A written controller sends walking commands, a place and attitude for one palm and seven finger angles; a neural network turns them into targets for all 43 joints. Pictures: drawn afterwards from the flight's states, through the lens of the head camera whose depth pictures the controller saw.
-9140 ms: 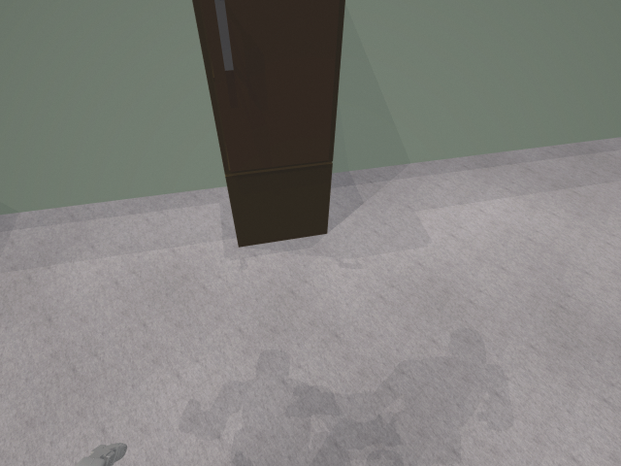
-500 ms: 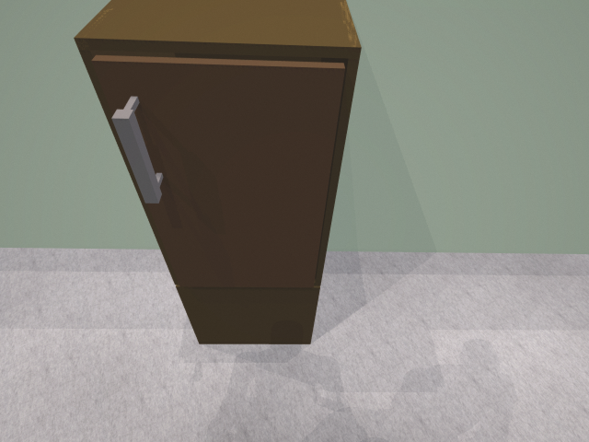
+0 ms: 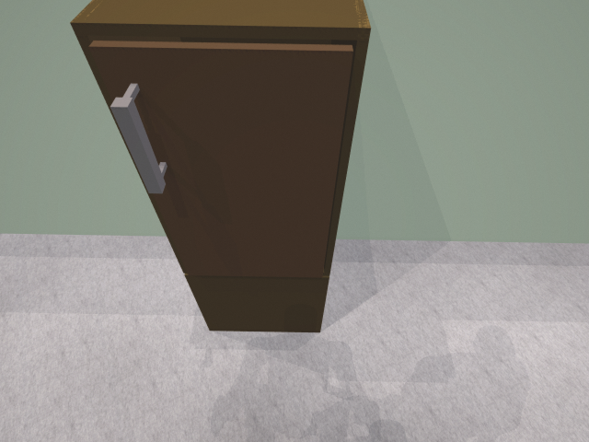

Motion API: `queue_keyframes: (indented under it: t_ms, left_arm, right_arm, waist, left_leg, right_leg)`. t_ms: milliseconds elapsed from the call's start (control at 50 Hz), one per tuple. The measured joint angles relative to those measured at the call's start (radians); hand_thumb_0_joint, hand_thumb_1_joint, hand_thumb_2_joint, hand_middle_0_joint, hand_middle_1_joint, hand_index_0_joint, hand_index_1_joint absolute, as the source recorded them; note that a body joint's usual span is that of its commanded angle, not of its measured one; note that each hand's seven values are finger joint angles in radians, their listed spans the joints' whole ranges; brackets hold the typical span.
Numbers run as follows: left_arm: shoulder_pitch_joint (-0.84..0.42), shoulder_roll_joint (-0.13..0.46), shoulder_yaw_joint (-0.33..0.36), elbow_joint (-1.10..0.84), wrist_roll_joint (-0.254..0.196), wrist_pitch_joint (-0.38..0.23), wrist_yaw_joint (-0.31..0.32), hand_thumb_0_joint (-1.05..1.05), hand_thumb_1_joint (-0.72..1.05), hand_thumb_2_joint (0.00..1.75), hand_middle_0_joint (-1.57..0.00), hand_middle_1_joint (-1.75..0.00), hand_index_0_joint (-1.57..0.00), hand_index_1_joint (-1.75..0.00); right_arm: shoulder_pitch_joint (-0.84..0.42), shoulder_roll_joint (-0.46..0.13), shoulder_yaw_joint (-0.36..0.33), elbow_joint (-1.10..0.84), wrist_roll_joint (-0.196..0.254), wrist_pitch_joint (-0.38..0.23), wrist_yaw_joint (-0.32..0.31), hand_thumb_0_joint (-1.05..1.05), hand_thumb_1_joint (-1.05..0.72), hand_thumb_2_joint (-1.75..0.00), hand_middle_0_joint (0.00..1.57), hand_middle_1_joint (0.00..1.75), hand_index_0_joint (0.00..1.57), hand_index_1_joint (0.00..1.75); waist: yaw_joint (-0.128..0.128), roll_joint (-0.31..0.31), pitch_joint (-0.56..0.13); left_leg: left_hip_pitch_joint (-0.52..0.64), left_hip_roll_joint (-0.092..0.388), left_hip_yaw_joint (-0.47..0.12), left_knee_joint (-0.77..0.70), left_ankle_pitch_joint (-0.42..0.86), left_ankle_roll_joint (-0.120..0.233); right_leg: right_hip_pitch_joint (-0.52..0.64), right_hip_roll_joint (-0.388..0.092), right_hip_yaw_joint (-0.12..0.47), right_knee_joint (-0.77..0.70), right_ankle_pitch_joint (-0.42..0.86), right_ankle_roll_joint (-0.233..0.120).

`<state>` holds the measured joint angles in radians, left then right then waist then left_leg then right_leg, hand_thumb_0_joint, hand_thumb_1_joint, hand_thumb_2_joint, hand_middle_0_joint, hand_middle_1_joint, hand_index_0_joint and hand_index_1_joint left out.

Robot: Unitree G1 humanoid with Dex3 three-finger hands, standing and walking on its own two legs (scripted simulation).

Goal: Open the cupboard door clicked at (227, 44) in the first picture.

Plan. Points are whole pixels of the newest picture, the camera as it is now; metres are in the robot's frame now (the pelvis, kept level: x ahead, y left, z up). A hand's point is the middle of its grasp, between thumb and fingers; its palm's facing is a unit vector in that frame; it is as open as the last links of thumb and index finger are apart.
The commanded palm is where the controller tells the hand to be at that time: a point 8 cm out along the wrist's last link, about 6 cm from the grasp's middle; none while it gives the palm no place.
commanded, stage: come to a stop and stand still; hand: left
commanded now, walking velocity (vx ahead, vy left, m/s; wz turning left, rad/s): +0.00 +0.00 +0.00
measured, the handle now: (145, 141) +0.50 +0.27 +0.12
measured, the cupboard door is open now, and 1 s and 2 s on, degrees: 0 0 0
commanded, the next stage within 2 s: look again from close up in 1.18 s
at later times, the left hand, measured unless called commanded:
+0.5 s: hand out of the picture -0.06 +0.23 -0.17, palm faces +0.08 -0.98 -0.19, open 7.4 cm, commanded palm none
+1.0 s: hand out of the picture -0.06 +0.26 -0.18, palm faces +0.09 -0.99 -0.13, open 7.4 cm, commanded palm none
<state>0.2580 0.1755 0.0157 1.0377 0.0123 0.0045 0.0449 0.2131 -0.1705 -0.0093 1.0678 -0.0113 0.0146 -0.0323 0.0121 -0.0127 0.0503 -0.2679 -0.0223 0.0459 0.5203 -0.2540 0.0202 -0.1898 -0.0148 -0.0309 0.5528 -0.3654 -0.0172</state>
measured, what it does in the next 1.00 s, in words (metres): steps to the left: right foot, then left foot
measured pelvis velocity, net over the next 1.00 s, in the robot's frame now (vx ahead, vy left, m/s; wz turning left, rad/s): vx -0.06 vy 0.09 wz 0.06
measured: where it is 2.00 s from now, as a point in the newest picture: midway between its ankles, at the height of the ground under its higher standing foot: outside the picture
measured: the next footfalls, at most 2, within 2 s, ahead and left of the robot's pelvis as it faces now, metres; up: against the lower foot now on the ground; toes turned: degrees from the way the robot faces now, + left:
right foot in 0.52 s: -0.03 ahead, -0.07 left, +0.00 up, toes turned -1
left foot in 0.80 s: +0.00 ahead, +0.15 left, +0.00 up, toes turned +4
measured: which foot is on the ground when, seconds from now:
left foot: down 0.00-0.54, up 0.56-0.78, down 0.80-1.00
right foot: down 0.00-0.24, up 0.26-0.50, down 0.52-0.80, up 0.82-1.00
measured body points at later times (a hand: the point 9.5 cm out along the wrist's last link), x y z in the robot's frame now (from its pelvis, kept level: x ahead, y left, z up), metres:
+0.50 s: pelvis -0.06 +0.04 +0.00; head -0.08 +0.05 +0.45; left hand -0.06 +0.28 -0.16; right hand +0.00 -0.19 -0.14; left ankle +0.02 +0.10 -0.73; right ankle -0.07 -0.07 -0.72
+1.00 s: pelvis -0.06 +0.09 +0.01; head -0.07 +0.12 +0.46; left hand -0.06 +0.31 -0.16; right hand -0.07 -0.11 -0.14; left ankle -0.04 +0.15 -0.73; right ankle -0.05 -0.06 -0.70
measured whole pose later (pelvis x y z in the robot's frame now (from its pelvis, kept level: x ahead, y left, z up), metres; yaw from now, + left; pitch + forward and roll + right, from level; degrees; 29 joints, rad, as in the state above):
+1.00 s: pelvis -0.06 +0.09 +0.01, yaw +3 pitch -1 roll -2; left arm 0.32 0.16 0.01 1.04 0.02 0.00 0.03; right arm 0.38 -0.09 0.02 1.08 -0.02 -0.03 -0.03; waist -0.01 -0.04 -0.02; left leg -0.23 -0.05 0.08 0.41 -0.18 0.11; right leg -0.36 -0.04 -0.03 0.78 -0.37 -0.01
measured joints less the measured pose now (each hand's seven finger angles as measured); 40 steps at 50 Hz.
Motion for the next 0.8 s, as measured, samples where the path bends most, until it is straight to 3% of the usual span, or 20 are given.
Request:
queue_keyframes:
  t_ms: [40, 80, 120, 200, 280, 360, 440, 520, 600, 640, 680, 720, 800]
  left_arm:
    - [-0.012, 0.007, 0.008, -0.023, 0.002, 0.005, 0.001, 0.01, 0.9, 0.9, -0.2, -0.3, -0.2, -0.3]
    - [-0.011, 0.005, 0.007, -0.046, 0.006, -0.01, 0.015, 0.0, 0.9, 0.9, -0.2, -0.3, -0.2, -0.3]
    - [0.005, 0.009, 0.004, -0.074, 0.009, -0.019, 0.019, 0.0, 0.9, 0.9, -0.2, -0.3, -0.2, -0.3]
    - [0.026, 0.038, 0.005, -0.097, 0.004, -0.006, 0.017, 0.01, 0.9, 0.9, -0.2, -0.3, -0.2, -0.3]
    - [0.038, 0.046, 0.003, -0.097, 0.013, 0.024, -0.001, 0.01, 0.9, 0.9, -0.2, -0.3, -0.2, -0.3]
    - [0.051, 0.04, 0.0, -0.106, 0.016, 0.02, -0.021, 0.01, 0.9, 0.9, -0.2, -0.29, -0.2, -0.3]
    - [0.083, 0.025, -0.002, -0.102, 0.012, 0.018, -0.03, 0.01, 0.9, 0.9, -0.2, -0.29, -0.2, -0.3]
    - [0.138, 0.01, -0.001, -0.086, 0.01, 0.017, -0.032, 0.01, 0.9, 0.9, -0.2, -0.29, -0.2, -0.3]
    - [0.196, -0.006, -0.003, -0.057, 0.013, 0.012, -0.018, 0.01, 0.9, 0.9, -0.2, -0.29, -0.2, -0.3]
    - [0.215, -0.014, -0.004, -0.033, 0.006, 0.004, -0.013, 0.01, 0.9, 0.9, -0.2, -0.29, -0.2, -0.3]
    - [0.223, -0.021, -0.006, -0.012, 0.005, -0.003, -0.014, 0.01, 0.9, 0.9, -0.2, -0.29, -0.2, -0.3]
    - [0.219, -0.023, -0.008, -0.001, 0.01, -0.007, -0.016, 0.01, 0.9, 0.9, -0.2, -0.3, -0.2, -0.3]
    - [0.194, -0.026, -0.01, 0.004, 0.009, -0.007, -0.022, 0.01, 0.9, 0.9, -0.2, -0.3, -0.2, -0.3]
  right_arm:
    - [-0.007, -0.009, -0.01, -0.02, -0.002, 0.013, 0.003, 0.01, -0.91, -0.9, 0.2, 0.3, 0.2, 0.3]
    - [-0.02, -0.026, -0.019, -0.052, 0.0, 0.023, 0.009, 0.01, -0.91, -0.9, 0.2, 0.3, 0.2, 0.3]
    - [-0.032, -0.034, -0.027, -0.088, 0.001, 0.023, 0.015, 0.01, -0.91, -0.9, 0.2, 0.3, 0.2, 0.3]
    - [-0.023, -0.027, -0.023, -0.13, -0.002, 0.009, 0.028, 0.01, -0.91, -0.9, 0.2, 0.3, 0.2, 0.3]
    - [0.002, -0.019, -0.013, -0.139, -0.019, 0.013, 0.037, 0.01, -0.91, -0.9, 0.2, 0.3, 0.2, 0.3]
    - [0.015, -0.015, -0.005, -0.14, -0.024, 0.012, 0.038, 0.01, -0.9, -0.9, 0.2, 0.3, 0.2, 0.3]
    - [0.036, -0.014, -0.003, -0.124, -0.024, 0.011, 0.033, 0.01, -0.9, -0.9, 0.2, 0.3, 0.2, 0.3]
    - [0.062, -0.014, -0.009, -0.103, -0.02, 0.019, 0.027, 0.01, -0.9, -0.9, 0.2, 0.3, 0.2, 0.3]
    - [0.088, -0.007, -0.019, -0.073, -0.01, 0.04, 0.028, 0.01, -0.9, -0.9, 0.2, 0.3, 0.2, 0.3]
    - [0.099, -0.004, -0.022, -0.062, -0.01, 0.034, 0.036, 0.01, -0.9, -0.9, 0.2, 0.3, 0.2, 0.3]
    - [0.113, -0.001, -0.025, -0.057, -0.007, 0.025, 0.041, 0.01, -0.9, -0.9, 0.2, 0.3, 0.2, 0.3]
    - [0.127, 0.005, -0.026, -0.054, -0.003, 0.015, 0.042, 0.01, -0.9, -0.9, 0.2, 0.3, 0.2, 0.3]
    - [0.155, 0.013, -0.017, -0.041, -0.003, -0.018, 0.029, 0.01, -0.9, -0.9, 0.2, 0.3, 0.2, 0.3]
  waist:
    - [-0.002, 0.007, 0.015]
    - [0.001, 0.024, 0.038]
    - [-0.005, 0.025, 0.049]
    - [-0.021, -0.001, 0.031]
    - [-0.007, -0.005, -0.028]
    - [-0.009, 0.001, -0.047]
    - [-0.007, 0.008, -0.063]
    - [-0.004, 0.007, -0.081]
    - [0.004, 0.002, -0.091]
    - [0.001, -0.003, -0.09]
    - [-0.005, -0.009, -0.089]
    - [-0.007, -0.017, -0.087]
    - [-0.006, -0.018, -0.081]
  left_leg:
    - [-0.039, -0.004, -0.003, 0.057, 0.0, -0.005]
    - [-0.071, -0.005, -0.011, 0.138, -0.087, -0.022]
    - [-0.081, -0.012, -0.002, 0.154, -0.122, -0.012]
    - [-0.052, -0.025, 0.007, 0.109, 0.022, 0.029]
    - [-0.062, -0.025, 0.01, 0.131, -0.01, 0.072]
    - [-0.072, -0.03, 0.009, 0.078, 0.038, 0.089]
    - [-0.07, -0.032, 0.012, 0.006, 0.095, 0.087]
    - [-0.077, -0.031, 0.021, -0.022, 0.11, 0.079]
    - [-0.153, -0.024, 0.0, 0.175, -0.082, 0.03]
    - [-0.192, -0.008, -0.007, 0.314, -0.065, 0.02]
    - [-0.198, 0.013, -0.005, 0.363, -0.056, 0.011]
    - [-0.167, 0.031, 0.002, 0.307, -0.078, 0.006]
    - [-0.043, 0.043, -0.003, 0.047, -0.035, 0.01]
  right_leg:
    - [-0.019, -0.007, -0.012, 0.033, -0.011, -0.001]
    - [-0.023, -0.006, -0.016, 0.049, -0.01, 0.002]
    - [-0.028, -0.015, -0.012, 0.067, -0.008, 0.009]
    - [-0.016, -0.038, -0.028, 0.118, -0.035, 0.032]
    - [-0.05, -0.015, -0.011, 0.208, -0.152, -0.004]
    - [-0.122, 0.008, -0.009, 0.327, -0.153, -0.022]
    - [-0.118, 0.016, -0.014, 0.262, -0.134, -0.023]
    - [-0.024, 0.029, -0.017, 0.038, -0.088, -0.034]
    - [0.007, 0.038, -0.028, -0.077, 0.087, -0.036]
    - [0.029, 0.041, -0.033, -0.128, 0.122, -0.026]
    - [0.04, 0.041, -0.038, -0.162, 0.139, -0.016]
    - [0.04, 0.036, -0.042, -0.171, 0.144, -0.009]
    - [-0.013, 0.022, -0.05, -0.067, 0.085, 0.012]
